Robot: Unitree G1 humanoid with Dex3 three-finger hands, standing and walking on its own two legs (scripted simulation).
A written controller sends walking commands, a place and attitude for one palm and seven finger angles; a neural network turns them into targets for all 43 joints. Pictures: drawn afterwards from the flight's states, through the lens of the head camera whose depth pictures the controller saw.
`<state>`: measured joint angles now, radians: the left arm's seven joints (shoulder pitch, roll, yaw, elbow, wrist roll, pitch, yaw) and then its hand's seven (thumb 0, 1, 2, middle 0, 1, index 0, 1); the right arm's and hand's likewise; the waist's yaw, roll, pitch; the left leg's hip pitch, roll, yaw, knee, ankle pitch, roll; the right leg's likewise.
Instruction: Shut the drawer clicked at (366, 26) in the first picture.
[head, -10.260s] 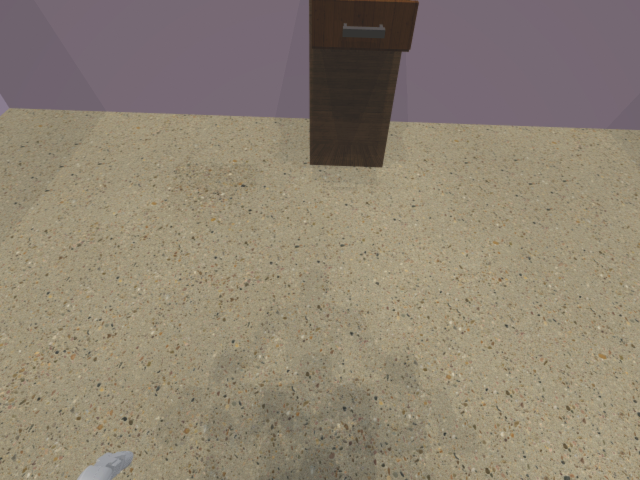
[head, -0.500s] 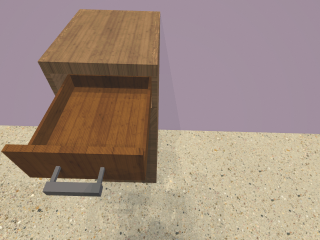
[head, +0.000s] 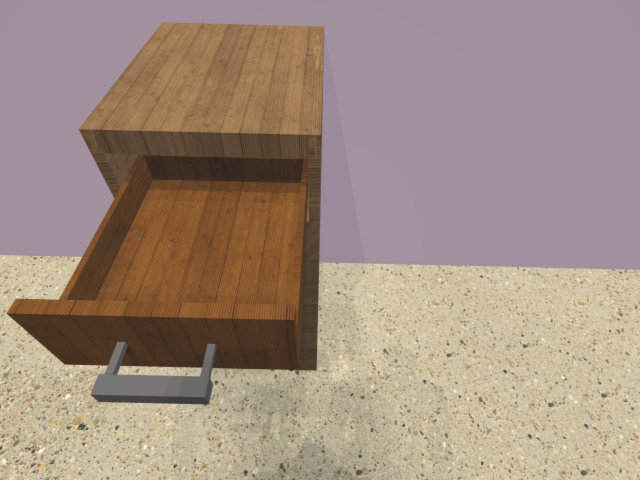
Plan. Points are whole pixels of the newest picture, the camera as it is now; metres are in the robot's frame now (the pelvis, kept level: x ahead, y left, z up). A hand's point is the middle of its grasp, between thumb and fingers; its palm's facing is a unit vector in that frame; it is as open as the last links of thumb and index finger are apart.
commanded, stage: look again from close up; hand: left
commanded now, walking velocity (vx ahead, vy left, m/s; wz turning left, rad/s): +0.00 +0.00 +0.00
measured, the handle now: (159, 370) +0.24 +0.22 +0.01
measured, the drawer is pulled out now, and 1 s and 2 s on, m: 0.30 0.30 0.30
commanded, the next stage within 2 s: come to a stop and stand still in 0.48 s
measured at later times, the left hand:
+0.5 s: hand out of the picture +0.01 +0.22 -0.18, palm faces -0.02 -0.97 -0.22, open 7.3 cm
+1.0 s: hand out of the picture +0.03 +0.20 -0.18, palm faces -0.01 -0.97 -0.24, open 7.4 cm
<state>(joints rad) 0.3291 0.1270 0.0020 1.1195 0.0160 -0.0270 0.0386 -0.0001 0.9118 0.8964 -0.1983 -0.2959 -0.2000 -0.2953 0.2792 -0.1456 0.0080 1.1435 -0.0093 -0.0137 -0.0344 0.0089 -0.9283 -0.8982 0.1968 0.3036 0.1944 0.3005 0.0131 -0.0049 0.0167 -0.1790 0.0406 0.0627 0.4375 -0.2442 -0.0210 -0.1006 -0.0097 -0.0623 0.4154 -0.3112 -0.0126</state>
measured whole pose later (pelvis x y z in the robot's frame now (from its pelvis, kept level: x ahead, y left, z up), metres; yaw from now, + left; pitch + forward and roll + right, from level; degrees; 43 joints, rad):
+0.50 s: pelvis -0.01 +0.03 -0.01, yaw -1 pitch +0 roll +0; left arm 0.28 0.18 -0.01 1.04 0.01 0.00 0.03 0.00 0.91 0.90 -0.20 -0.30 -0.20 -0.30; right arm 0.30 -0.16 0.01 1.08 -0.01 -0.02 -0.01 0.00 -0.92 -0.90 0.20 0.30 0.20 0.30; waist -0.01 0.00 0.03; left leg -0.23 -0.01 0.09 0.51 -0.28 0.03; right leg -0.17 -0.06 -0.02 0.51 -0.34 0.03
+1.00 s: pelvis +0.01 +0.02 -0.01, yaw -1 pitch +0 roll +1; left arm 0.30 0.16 -0.02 1.03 0.01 -0.01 0.04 0.00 0.91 0.90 -0.20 -0.30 -0.20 -0.30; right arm 0.25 -0.19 0.01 1.03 -0.01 -0.01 -0.02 0.00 -0.92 -0.90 0.20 0.30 0.19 0.30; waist 0.00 0.02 0.02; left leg -0.23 0.01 0.08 0.56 -0.33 0.01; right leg -0.16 -0.04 -0.02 0.56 -0.39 0.01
